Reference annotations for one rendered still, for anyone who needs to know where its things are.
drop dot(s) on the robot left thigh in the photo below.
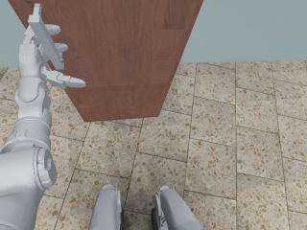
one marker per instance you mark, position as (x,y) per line
(107,207)

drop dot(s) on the robot left upper arm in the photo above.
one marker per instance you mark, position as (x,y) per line
(25,175)

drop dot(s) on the handle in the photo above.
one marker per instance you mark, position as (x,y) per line
(42,34)

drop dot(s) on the robot thigh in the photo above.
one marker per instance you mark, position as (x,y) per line
(107,207)
(178,215)

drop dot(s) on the robot right thigh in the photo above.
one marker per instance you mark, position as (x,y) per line
(178,215)

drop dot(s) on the left robot hand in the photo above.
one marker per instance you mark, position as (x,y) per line
(32,58)

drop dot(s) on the cupboard door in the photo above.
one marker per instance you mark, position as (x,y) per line
(117,42)

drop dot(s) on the left robot forearm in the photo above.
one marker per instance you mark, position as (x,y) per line
(33,122)

